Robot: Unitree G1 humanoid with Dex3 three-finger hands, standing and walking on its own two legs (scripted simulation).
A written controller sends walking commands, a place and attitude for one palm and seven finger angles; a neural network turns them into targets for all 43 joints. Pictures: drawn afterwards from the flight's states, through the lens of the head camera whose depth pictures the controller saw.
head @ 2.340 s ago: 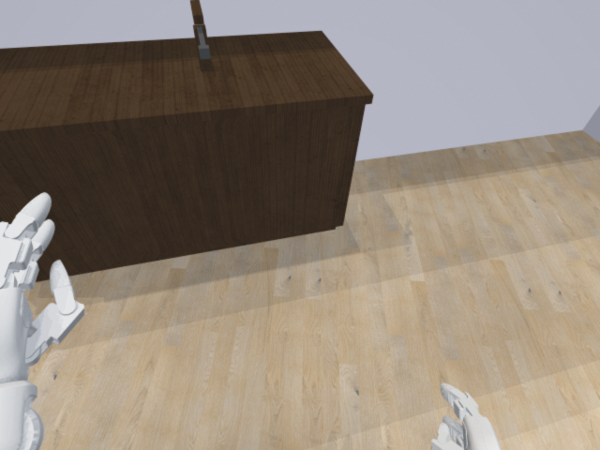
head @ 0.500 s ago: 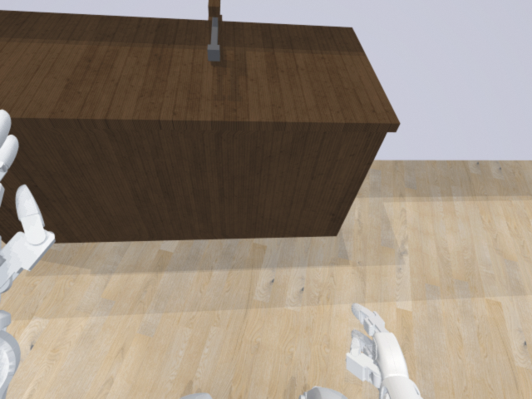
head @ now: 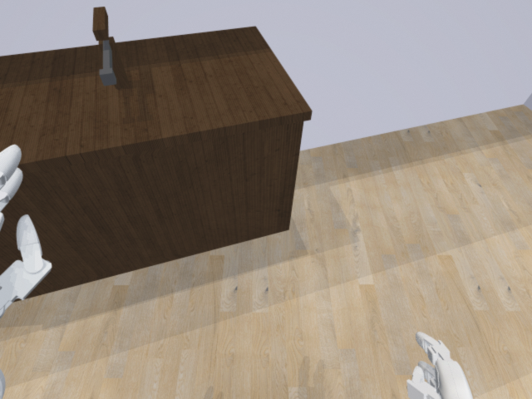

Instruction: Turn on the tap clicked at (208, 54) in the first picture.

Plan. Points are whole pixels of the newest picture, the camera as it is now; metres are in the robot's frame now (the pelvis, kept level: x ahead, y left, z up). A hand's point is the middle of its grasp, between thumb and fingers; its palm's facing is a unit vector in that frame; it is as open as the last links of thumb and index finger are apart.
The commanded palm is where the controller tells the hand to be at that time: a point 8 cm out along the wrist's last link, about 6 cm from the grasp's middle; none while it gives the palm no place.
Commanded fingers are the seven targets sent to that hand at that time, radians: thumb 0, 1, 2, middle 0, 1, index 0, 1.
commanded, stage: take the last steps up to it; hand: left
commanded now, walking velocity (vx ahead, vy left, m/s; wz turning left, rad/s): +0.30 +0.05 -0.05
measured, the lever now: (108, 76) +0.76 +0.38 +0.06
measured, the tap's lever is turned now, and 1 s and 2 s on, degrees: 0 0 0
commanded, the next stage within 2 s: come to a stop and stand still in 1.70 s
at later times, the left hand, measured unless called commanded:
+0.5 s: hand (89, 252) +0.24 +0.19 +0.17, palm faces +0.35 -0.85 -0.40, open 7.4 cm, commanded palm +0.18 +0.25 +0.18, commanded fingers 0.00 0.90 0.90 -0.20 -0.30 -0.20 -0.30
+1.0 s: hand (94, 169) +0.34 +0.22 +0.19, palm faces +0.35 -0.83 -0.43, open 7.4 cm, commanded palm +0.29 +0.27 +0.18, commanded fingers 0.00 0.90 0.90 -0.20 -0.30 -0.20 -0.30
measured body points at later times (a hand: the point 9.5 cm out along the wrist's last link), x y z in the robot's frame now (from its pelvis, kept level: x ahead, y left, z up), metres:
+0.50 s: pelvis +0.01 -0.02 +0.00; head +0.02 -0.04 +0.45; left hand +0.22 +0.24 +0.20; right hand +0.15 -0.25 -0.11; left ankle -0.02 +0.10 -0.67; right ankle +0.01 -0.12 -0.74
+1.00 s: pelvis +0.12 +0.00 +0.00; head +0.14 -0.01 +0.45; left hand +0.32 +0.26 +0.22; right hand +0.27 -0.21 -0.09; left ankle +0.11 +0.11 -0.74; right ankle +0.15 -0.12 -0.70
